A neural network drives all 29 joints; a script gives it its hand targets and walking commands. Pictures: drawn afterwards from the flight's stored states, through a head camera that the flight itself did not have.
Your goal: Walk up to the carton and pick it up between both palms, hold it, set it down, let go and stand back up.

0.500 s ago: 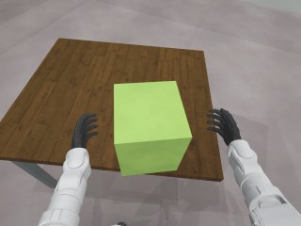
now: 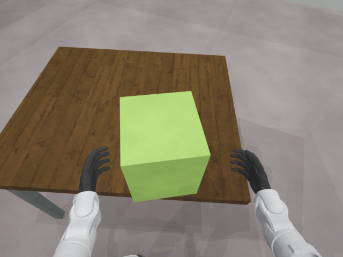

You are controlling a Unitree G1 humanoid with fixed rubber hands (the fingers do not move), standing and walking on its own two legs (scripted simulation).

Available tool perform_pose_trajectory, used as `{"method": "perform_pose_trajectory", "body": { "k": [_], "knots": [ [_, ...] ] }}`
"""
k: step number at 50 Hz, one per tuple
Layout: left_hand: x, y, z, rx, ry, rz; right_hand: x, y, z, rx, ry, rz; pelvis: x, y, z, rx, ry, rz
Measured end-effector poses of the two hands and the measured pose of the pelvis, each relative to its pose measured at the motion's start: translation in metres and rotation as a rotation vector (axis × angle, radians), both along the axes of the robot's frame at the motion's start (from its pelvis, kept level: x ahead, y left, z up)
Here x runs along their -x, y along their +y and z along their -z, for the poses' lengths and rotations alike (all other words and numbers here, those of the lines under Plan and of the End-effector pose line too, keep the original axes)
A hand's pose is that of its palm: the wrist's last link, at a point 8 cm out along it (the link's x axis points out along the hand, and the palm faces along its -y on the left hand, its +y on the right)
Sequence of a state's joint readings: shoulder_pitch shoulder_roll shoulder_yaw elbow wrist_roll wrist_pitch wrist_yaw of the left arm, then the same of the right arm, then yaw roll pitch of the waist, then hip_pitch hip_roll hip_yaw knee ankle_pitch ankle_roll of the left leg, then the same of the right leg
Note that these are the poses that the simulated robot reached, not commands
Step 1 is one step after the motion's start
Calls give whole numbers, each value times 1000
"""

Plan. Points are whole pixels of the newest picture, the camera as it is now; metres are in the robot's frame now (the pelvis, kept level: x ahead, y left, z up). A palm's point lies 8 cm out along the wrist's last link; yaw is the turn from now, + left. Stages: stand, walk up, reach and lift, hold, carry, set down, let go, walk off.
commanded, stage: set down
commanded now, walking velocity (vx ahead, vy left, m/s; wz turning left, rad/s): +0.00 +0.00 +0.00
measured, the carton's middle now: (161, 149) +0.41 +0.07 -0.06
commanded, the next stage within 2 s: let go in 1.98 s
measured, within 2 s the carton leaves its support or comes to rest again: neither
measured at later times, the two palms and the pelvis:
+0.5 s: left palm (87, 215) +0.20 +0.21 -0.04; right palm (269, 222) +0.23 -0.21 -0.05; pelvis +0.01 +0.00 +0.01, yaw -1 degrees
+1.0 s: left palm (79, 227) +0.18 +0.23 -0.06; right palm (268, 244) +0.18 -0.20 -0.06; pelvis +0.02 +0.01 +0.01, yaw -2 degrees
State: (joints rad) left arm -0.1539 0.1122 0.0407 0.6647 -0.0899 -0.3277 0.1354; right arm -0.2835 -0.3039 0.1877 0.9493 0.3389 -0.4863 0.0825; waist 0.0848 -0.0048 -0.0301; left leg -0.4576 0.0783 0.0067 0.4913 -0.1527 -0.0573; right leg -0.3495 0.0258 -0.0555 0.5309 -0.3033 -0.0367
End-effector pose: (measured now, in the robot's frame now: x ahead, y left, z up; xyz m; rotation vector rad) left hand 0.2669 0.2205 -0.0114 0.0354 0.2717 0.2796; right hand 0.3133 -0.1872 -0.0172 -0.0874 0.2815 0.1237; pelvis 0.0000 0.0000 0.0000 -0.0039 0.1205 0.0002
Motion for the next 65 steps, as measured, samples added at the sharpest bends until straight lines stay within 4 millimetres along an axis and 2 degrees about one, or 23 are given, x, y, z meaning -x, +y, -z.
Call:
{"method": "perform_pose_trajectory", "body": {
  "k": [8, 23, 35, 43, 48, 54, 60, 65],
  "knots": [
    [14, -2, 5, -5, 3, 26, 14, -7, 1, 14, -12, 9, -9, 1, -2, 0, -38, -5],
    [60, -7, 32, -5, 122, 57, 81, -22, 28, 10, 100, 100, -11, 4, -5, -3, -91, 20],
    [78, -1, 39, -16, 200, 84, 109, -29, 25, 14, 122, 165, -11, 3, -7, -10, -159, 18],
    [88, 2, 52, -14, 306, 94, 130, -28, 37, 34, 235, 203, -11, 4, -7, -18, -180, 18],
    [89, 8, 55, -27, 367, 102, 133, -21, 42, 51, 289, 202, -13, 7, -8, -19, -176, 25],
    [81, 21, 49, -61, 394, 124, 123, -13, 40, 60, 291, 204, -20, 14, -10, -17, -170, 29],
    [73, 36, 48, -83, 443, 144, 115, -12, 42, 73, 317, 224, -30, 23, -12, -15, -164, 30],
    [71, 43, 53, -86, 504, 158, 118, -12, 49, 82, 363, 246, -37, 30, -13, -11, -152, 39]
  ]
}}
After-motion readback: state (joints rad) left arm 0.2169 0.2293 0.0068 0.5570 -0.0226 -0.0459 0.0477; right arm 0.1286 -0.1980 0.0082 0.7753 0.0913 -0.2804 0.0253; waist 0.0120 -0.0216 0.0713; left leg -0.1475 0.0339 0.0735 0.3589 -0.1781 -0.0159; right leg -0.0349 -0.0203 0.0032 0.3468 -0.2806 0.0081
